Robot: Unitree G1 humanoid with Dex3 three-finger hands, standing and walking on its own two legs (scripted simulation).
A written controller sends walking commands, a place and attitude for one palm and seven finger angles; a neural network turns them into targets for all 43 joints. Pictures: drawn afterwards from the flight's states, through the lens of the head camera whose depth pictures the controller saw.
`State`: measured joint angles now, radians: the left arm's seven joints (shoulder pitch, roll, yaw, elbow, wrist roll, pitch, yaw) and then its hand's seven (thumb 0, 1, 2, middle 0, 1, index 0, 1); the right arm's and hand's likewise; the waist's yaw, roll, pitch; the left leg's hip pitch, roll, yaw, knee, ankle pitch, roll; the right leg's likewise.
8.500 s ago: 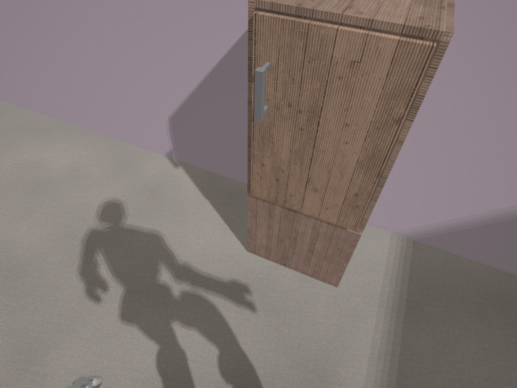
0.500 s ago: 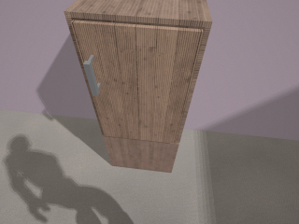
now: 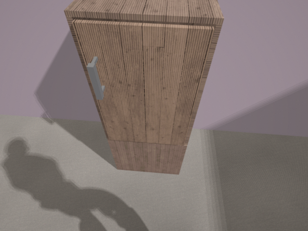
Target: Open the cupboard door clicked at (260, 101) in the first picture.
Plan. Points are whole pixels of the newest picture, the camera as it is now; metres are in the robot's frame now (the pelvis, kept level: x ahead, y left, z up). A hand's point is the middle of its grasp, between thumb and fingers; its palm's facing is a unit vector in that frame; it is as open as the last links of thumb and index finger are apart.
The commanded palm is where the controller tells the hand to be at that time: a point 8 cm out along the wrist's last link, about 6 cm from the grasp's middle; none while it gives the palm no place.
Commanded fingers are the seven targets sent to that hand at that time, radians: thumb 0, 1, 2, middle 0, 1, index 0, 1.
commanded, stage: come to a stop and stand still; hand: left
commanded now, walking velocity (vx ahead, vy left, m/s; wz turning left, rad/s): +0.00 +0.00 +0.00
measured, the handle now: (97, 78) +0.55 +0.22 +0.08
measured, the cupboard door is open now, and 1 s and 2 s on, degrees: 0 0 0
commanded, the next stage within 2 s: look again from close up in 0.86 s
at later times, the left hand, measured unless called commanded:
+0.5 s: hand out of the picture +0.00 +0.11 -0.17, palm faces +0.01 -0.98 -0.21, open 7.3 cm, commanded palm none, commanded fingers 0.00 0.90 0.90 -0.20 -0.30 -0.20 -0.30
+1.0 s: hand out of the picture +0.00 +0.09 -0.17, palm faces +0.03 -0.98 -0.19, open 7.3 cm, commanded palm none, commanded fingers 0.00 0.90 0.90 -0.20 -0.30 -0.20 -0.30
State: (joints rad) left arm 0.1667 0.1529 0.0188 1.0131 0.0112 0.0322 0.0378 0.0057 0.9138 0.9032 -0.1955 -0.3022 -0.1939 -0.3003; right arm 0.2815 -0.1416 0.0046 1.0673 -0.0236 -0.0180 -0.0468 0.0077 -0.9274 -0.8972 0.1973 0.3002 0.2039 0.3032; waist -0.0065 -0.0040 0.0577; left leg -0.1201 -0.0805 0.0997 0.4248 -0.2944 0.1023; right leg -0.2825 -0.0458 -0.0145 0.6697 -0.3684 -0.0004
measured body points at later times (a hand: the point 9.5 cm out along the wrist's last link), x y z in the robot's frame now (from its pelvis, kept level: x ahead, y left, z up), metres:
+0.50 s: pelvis +0.00 -0.06 +0.00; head +0.00 -0.08 +0.45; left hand +0.00 +0.16 -0.15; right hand -0.01 -0.27 -0.17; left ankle -0.04 +0.05 -0.74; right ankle -0.01 -0.13 -0.74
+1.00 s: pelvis +0.01 -0.07 +0.00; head +0.01 -0.08 +0.45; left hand +0.00 +0.14 -0.16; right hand -0.02 -0.28 -0.16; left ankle -0.04 +0.05 -0.74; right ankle -0.01 -0.13 -0.74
